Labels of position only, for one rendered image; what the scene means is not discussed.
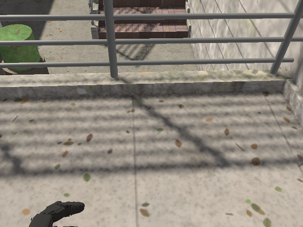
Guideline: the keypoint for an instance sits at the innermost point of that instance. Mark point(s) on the robot left hand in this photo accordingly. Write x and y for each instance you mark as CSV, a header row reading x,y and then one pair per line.
x,y
55,212

